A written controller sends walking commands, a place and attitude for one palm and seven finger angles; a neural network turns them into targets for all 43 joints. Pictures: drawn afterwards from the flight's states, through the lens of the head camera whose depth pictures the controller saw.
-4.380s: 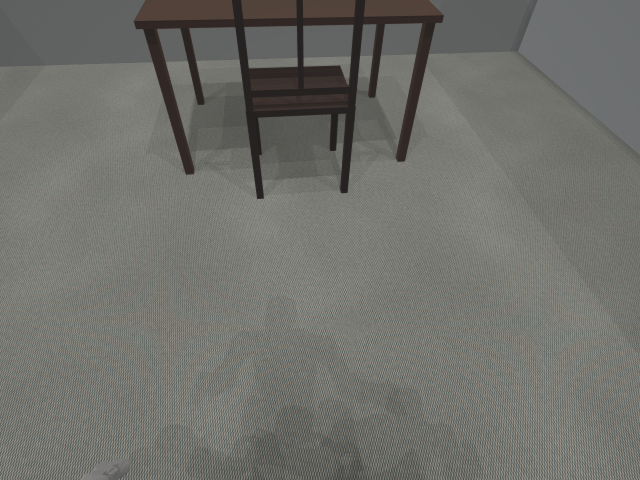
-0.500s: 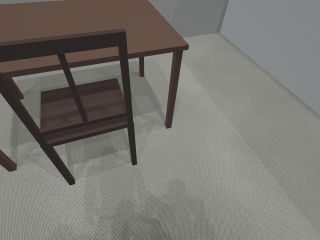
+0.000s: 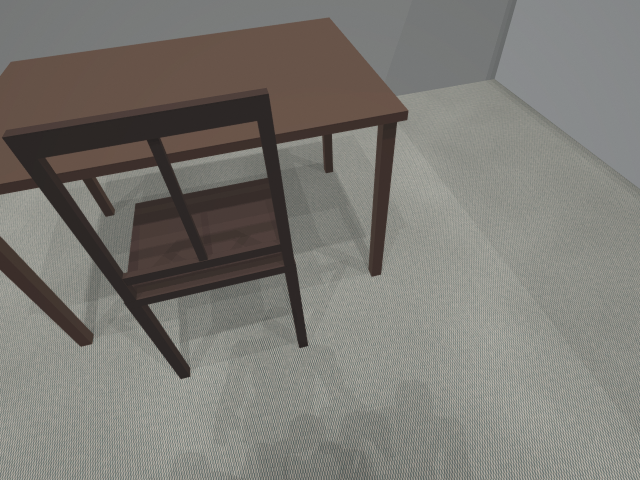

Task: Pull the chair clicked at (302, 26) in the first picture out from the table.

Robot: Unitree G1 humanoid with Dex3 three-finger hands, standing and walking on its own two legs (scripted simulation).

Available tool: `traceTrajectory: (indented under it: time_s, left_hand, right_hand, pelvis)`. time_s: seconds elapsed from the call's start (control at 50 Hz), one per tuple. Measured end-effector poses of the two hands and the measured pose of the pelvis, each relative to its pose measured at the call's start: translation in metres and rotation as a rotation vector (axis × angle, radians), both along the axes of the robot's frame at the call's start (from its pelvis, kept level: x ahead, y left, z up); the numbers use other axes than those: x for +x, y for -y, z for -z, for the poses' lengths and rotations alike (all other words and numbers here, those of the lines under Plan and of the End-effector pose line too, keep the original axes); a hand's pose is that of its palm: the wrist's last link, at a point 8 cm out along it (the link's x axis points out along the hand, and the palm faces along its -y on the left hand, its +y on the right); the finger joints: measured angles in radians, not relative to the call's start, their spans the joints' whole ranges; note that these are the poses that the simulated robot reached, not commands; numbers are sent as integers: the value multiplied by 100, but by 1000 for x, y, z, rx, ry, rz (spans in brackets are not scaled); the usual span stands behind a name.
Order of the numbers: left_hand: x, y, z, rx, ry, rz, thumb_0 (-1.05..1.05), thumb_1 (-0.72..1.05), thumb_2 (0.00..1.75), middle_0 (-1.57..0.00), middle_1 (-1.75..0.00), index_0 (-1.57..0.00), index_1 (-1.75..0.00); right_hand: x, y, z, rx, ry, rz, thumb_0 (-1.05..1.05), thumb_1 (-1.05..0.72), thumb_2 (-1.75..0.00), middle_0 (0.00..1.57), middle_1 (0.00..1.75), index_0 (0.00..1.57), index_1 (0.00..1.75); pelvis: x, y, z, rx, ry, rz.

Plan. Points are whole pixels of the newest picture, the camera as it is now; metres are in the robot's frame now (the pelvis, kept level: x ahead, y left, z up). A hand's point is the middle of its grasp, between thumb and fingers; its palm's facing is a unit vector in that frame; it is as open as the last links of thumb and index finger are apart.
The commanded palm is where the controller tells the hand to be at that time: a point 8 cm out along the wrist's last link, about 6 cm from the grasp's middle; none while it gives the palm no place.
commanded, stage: take the last steps up to it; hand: left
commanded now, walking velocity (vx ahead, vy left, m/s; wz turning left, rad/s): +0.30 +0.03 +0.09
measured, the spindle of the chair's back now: (181, 206) +0.64 +0.35 -0.06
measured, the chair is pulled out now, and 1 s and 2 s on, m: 0.00 0.00 0.00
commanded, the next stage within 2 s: come to a stop and stand still in 0.64 s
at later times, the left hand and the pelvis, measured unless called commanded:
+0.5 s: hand out of the picture +0.07 +0.23 -0.18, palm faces +0.09 -0.98 -0.15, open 7.4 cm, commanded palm none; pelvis +0.12 +0.06 +0.00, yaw +1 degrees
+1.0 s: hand (224, 372) +0.32 +0.21 -0.17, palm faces +0.05 -0.98 -0.21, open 7.2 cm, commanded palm none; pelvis +0.23 +0.03 +0.00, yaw +2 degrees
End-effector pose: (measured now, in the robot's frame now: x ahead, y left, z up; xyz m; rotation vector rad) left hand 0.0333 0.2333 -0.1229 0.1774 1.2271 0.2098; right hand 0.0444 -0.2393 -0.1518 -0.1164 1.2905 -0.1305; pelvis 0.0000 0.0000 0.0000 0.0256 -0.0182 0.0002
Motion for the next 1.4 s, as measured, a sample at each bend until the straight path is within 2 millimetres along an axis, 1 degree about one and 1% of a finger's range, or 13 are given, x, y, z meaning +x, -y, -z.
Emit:
traceTrajectory:
  time_s: [0.18,0.28,0.36,0.44,0.58,0.74,0.78,0.84,0.94,1.04,1.12,1.24,1.4]
  left_hand:
    - [-51,15,8,-80,-157,-97,1,90,90,-20,-30,-20,-30]
    - [-77,9,20,-130,-291,-166,1,90,90,-20,-30,-20,-30]
    - [-77,-9,34,-160,-389,-170,1,90,90,-20,-30,-20,-30]
    - [-29,-31,33,-145,-362,-112,1,91,90,-20,-30,-20,-30]
    - [105,-56,24,-85,-117,-44,1,91,90,-20,-30,-20,-30]
    - [239,-44,13,-31,56,56,1,92,90,-19,-30,-19,-30]
    - [263,-35,16,-19,85,74,1,91,90,-20,-30,-20,-30]
    - [280,-22,16,-27,99,76,1,91,90,-20,-30,-20,-30]
    - [282,-13,13,-36,65,40,0,92,90,-20,-30,-20,-30]
    - [272,-29,13,-29,37,15,-1,93,90,-20,-30,-20,-30]
    - [251,-52,18,-28,1,-6,0,92,90,-20,-30,-20,-30]
    - [214,-92,39,-54,-57,-49,0,91,90,-20,-30,-20,-30]
    - [165,-114,30,-70,-158,-73,1,91,90,-20,-30,-20,-30]
  right_hand:
    - [35,-5,-11,-17,-20,-61,1,-91,-90,20,30,20,30]
    - [80,-33,-13,-31,1,-116,1,-91,-90,20,30,20,30]
    - [112,-58,-9,-48,72,-116,1,-91,-90,20,30,20,30]
    - [117,-66,-17,-67,89,-42,0,-93,-90,20,30,21,30]
    - [96,-77,-14,-39,-47,3,0,-93,-90,20,30,20,30]
    - [88,-80,8,40,-201,76,1,-91,-90,20,30,21,30]
    - [94,-75,17,56,-230,88,1,-91,-90,20,30,21,30]
    - [112,-68,20,54,-244,90,1,-91,-90,20,30,20,30]
    - [159,-59,11,26,-185,78,1,-91,-90,20,30,20,30]
    - [203,-56,4,-7,-107,25,1,-91,-90,20,30,20,30]
    - [224,-58,-3,-49,-41,-5,1,-92,-90,20,30,20,30]
    - [225,-83,-14,-103,30,-34,1,-92,-90,20,30,20,30]
    - [206,-116,-28,-105,-8,-52,1,-93,-90,20,30,21,30]
  pelvis:
    - [31,-6,-5,-15,-13,-46]
    - [57,-26,2,-33,-16,-57]
    - [79,-45,14,-32,-6,-41]
    - [101,-55,8,-19,1,-14]
    - [140,-60,0,-3,2,-17]
    - [195,-44,10,9,10,-7]
    - [210,-36,17,4,12,-4]
    - [223,-30,17,-18,18,-16]
    - [232,-28,7,-17,9,-23]
    - [227,-37,4,-18,-2,-25]
    - [219,-53,5,-24,-5,-25]
    - [208,-83,13,-38,8,-26]
    - [202,-106,-3,-42,-14,-16]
